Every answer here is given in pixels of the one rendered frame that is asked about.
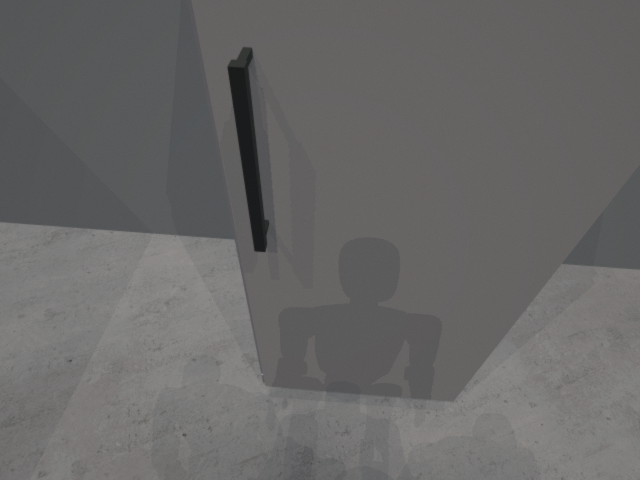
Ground fridge door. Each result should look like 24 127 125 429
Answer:
191 0 640 402

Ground handle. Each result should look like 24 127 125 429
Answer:
227 47 269 252

